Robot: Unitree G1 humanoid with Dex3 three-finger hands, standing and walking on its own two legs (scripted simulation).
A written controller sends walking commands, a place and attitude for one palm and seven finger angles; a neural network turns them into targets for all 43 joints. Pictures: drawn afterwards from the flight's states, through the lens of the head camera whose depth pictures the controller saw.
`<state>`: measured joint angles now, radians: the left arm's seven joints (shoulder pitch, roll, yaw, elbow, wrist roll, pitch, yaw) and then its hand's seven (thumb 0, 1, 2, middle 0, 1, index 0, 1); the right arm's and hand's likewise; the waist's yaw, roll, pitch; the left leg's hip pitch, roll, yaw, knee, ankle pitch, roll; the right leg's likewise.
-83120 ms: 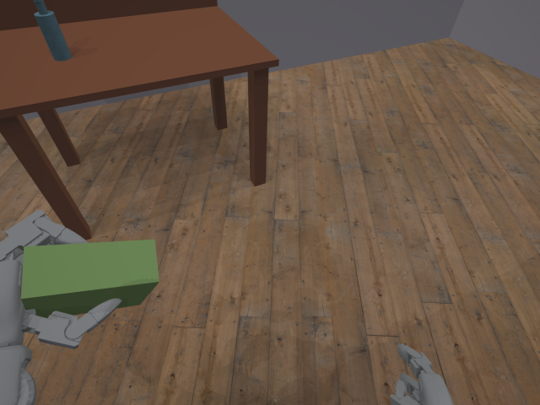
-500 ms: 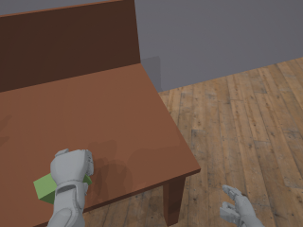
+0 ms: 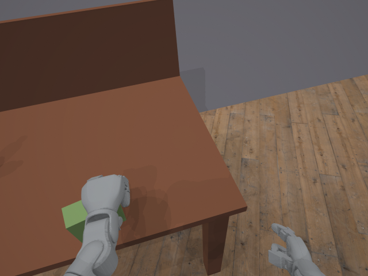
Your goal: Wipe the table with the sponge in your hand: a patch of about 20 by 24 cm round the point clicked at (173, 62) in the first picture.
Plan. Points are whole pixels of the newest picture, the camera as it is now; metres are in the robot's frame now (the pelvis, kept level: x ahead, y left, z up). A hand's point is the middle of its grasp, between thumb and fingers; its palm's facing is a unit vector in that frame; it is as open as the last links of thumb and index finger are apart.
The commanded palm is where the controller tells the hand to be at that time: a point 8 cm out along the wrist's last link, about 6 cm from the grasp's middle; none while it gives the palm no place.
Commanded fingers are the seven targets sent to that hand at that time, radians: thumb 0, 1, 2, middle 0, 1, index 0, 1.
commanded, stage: slide across to the third lane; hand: left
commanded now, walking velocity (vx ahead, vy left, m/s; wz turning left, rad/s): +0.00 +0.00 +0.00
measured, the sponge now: (99, 218) +0.24 +0.26 -0.03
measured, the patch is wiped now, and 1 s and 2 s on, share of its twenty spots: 1.00 1.00 1.00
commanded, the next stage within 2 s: wipe forward along the third lane in 1.12 s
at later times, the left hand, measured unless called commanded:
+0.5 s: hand (127, 202) +0.27 +0.19 +0.01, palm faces -0.03 -0.07 -1.00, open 6.6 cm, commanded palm +0.23 +0.16 +0.05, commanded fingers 0.00 0.10 1.30 -1.20 -1.60 -1.20 -1.60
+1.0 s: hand (128, 200) +0.27 +0.18 +0.01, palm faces -0.05 -0.06 -1.00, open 6.7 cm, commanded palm +0.24 +0.16 +0.05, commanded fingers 0.00 0.10 1.30 -1.20 -1.60 -1.20 -1.60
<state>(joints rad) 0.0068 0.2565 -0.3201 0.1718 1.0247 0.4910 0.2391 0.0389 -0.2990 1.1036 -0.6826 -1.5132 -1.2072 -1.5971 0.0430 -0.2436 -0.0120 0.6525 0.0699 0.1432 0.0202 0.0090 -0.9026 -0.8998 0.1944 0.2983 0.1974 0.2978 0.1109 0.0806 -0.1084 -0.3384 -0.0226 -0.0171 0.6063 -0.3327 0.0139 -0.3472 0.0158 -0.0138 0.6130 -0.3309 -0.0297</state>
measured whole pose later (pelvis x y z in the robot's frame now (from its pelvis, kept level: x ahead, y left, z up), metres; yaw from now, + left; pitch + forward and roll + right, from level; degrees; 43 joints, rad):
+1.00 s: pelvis -0.02 -0.01 +0.00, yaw +0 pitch +3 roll +1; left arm -0.17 0.21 -0.37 0.39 1.00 0.50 0.26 0.02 -0.33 1.12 -0.74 -1.46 -1.21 -1.60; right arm 0.05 -0.25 -0.01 0.69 0.09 0.16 0.00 0.01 -0.90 -0.90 0.19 0.30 0.20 0.30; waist 0.10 0.07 -0.11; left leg -0.35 -0.01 -0.03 0.58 -0.30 -0.01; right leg -0.36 0.03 -0.02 0.61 -0.30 -0.05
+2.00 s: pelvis -0.04 -0.02 -0.01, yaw -1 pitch +9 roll +1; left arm -0.52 0.25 -0.23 0.83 0.99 0.40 0.30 0.01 -0.55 1.21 -0.83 -1.44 -1.21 -1.60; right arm 0.16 -0.26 -0.01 0.73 0.07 0.15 -0.06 0.01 -0.90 -0.90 0.20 0.30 0.20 0.30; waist 0.02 0.06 -0.14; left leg -0.55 0.00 -0.02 0.68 -0.29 -0.01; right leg -0.56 0.04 -0.02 0.69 -0.29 -0.05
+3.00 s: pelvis -0.04 -0.01 -0.02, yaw -2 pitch +17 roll -1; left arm -0.85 0.42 -0.10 1.18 1.01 0.28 0.33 0.02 -0.54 1.21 -0.85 -1.43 -1.21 -1.60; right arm 0.24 -0.26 -0.01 0.75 0.06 0.09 -0.03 0.00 -0.90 -0.90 0.20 0.30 0.20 0.30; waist -0.08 0.05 -0.16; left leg -0.76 0.02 -0.02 0.77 -0.32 0.00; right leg -0.75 0.06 -0.02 0.73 -0.28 -0.04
